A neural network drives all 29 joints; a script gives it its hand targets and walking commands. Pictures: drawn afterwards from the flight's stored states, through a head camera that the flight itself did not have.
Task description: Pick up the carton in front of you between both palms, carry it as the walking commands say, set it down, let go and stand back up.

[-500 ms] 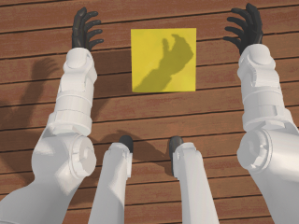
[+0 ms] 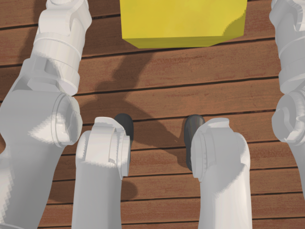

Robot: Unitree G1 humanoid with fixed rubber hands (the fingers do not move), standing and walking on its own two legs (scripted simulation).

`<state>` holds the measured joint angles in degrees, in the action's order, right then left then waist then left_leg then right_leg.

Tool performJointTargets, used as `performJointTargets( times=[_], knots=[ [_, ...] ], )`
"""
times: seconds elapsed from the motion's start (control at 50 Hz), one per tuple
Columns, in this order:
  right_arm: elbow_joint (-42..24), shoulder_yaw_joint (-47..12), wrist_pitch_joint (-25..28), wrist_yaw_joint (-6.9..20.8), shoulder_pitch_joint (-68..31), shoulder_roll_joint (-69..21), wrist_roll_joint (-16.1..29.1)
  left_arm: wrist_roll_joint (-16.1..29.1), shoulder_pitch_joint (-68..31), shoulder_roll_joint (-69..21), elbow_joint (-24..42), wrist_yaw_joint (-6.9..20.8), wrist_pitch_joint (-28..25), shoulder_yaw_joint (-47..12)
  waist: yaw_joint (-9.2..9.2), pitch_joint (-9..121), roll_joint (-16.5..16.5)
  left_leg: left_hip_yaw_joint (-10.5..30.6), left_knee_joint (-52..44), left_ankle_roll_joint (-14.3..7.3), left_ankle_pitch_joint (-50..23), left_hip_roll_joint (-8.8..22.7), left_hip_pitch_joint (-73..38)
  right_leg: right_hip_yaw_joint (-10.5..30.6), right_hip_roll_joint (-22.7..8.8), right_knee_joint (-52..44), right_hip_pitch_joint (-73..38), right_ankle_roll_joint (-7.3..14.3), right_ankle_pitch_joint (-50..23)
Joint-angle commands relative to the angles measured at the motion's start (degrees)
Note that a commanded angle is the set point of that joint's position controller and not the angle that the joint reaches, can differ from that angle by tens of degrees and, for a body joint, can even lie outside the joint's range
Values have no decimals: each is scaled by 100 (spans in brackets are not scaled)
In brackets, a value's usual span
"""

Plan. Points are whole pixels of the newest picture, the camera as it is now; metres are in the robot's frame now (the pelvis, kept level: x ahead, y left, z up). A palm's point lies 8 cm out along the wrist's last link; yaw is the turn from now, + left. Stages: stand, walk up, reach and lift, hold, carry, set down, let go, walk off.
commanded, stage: reach and lift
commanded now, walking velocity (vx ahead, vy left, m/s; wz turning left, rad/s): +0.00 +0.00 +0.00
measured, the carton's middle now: out of the picture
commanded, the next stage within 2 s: none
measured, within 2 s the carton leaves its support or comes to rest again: leaves its support in 0.98 s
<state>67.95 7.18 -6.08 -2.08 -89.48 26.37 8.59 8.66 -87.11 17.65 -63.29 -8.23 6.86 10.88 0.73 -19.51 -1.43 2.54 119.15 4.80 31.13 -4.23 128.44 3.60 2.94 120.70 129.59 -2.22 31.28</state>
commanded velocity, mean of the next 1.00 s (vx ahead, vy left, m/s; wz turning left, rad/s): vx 0.00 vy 0.00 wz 0.00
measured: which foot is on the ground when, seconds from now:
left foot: down 0.00-1.00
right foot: down 0.00-1.00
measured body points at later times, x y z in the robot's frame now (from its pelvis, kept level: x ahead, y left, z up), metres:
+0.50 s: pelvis +0.01 +0.00 -0.02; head +0.39 -0.03 +0.21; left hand +0.58 +0.13 -0.20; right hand +0.58 -0.22 -0.20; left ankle +0.12 +0.13 -0.36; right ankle +0.11 -0.12 -0.36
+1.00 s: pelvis +0.01 +0.00 -0.03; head +0.38 -0.04 +0.22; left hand +0.58 +0.11 -0.19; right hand +0.58 -0.20 -0.19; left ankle +0.12 +0.13 -0.36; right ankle +0.11 -0.12 -0.36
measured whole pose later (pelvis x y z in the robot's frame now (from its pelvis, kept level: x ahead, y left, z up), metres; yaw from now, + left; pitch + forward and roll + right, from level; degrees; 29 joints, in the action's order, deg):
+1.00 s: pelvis +0.01 +0.00 -0.03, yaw +0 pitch +37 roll +2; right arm 55.3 7.8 -14.4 -5.4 -84.2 19.0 5.2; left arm 5.2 -81.8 10.6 -51.4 -10.9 13.2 15.9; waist 1.6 -20.6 -2.4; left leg 3.5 126.6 5.4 35.3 -5.9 128.1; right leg 2.6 2.1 128.1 129.1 -1.2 35.8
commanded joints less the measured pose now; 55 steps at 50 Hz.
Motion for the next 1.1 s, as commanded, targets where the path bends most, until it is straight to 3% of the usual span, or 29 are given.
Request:
performJointTargets(
  times=[0.0, 0.06, 0.24, 0.42, 0.56, 0.6, 0.64, 0.68, 0.72, 0.76, 0.86, 0.94, 1.0, 1.02, 1.08],
  knots=[
    [-501, 48, 228, -57, -1831, 822, 17, 28, -1680, 810, 376, 40, -252, -11, 129, 6707, 269, -606, -465, -119, -1141, 178, -3311, -459, -254, -849, -3260, -20, -1239],
    [-566, -12, 349, -97, -1947, 924, 174, 80, -1855, 832, 473, 5, -355, -156, 141, 6864, 41, -641, -207, -102, -1609, 151, -3390, -394, -235, -610, -3485, 25, -1724],
    [-387, -461, 379, -99, -1689, 734, 408, 377, -1483, 552, 578, -95, -403, -364, 129, 7365, 244, -698, 66, -125, -2398, 20, -3614, -397, -188, -244, -4124, 21, -2711],
    [-288, -316, 378, -87, -1672, 607, 251, 107, -1394, 458, 427, -111, -408, -101, 46, 6587, 240, -631, -65, -147, -1950, 8, -3313, -402, -164, -396, -3441, 34, -2026],
    [-311, -608, 270, 9, -2241, -108, 304, 183, -2004, -273, 466, -40, -332, -381, 118, 6279, 195, -629, -177, -136, -1509, -93, -3495, -426, -119, -545, -3412, 71, -1496],
    [-275, -563, 203, 111, -2307, -519, 164, -71, -2042, -551, 471, -7, -295, -199, 51, 6108, 186, -655, -218, -135, -1417, -139, -3598, -463, -75, -554, -3399, 70, -1357],
    [-387, -935, 75, 588, -3021, -2803, 48, -185, -2850, -2699, 673, 472, -166, -600, 61, 5950, 186, -695, -173, -182, -1376, -266, -3456, -491, 55, -519, -3339, 150, -1329],
    [-455, -975, -125, 1124, -3146, -4435, -191, -409, -3132, -4245, 699, 1000, 50, -682, 111, 5585, 143, -716, -62, -231, -1194, -353, -3202, -542, 157, -417, -3191, 205, -1272],
    [-699, -804, -318, 1502, -2901, -5179, -353, -513, -3162, -4986, 874, 1356, 232, -683, 220, 5311, 33, -763, -26, -265, -1068, -372, -3039, -617, 212, -409, -2966, 228, -1175],
    [-867, -754, -430, 1697, -2776, -5549, -343, -522, -3130, -5322, 1049, 1528, 352, -706, 212, 5317, -26, -809, -21, -306, -1114, -388, -2914, -656, 232, -382, -2805, 242, -1210],
    [-1601, -1221, -554, 1757, -2846, -6030, -17, -86, -3182, -5928, 1556, 1602, 438, -1138, 261, 6385, 109, -831, 94, -404, -1749, -404, -3129, -667, 248, -299, -3308, 247, -1942],
    [-2724, -1739, -605, 1601, -3087, -6555, 337, 303, -3436, -6528, 2337, 1480, 475, -1753, 327, 8739, 176, -892, 103, -360, -2750, -475, -3764, -680, 293, -258, -4727, 190, -3350],
    [-3521, -1978, -791, 1472, -3089, -6905, 369, 341, -3478, -6888, 3030, 1395, 633, -2099, 342, 10646, 328, -912, -61, -284, -3244, -539, -4073, -690, 365, -322, -5892, 160, -4282],
    [-3685, -2060, -852, 1393, -3000, -7183, 332, 274, -3428, -7036, 3239, 1335, 689, -2220, 240, 11082, 368, -953, -152, -254, -3265, -586, -4172, -732, 417, -396, -5996, 115, -4266],
    [-3596, -2021, -1091, 1289, -2403, -7534, 89, 70, -3115, -7147, 3428, 1320, 871, -2227, 232, 10886, 450, -981, -502, -234, -2838, -658, -4018, -821, 510, -781, -5859, 35, -3770]
  ],
)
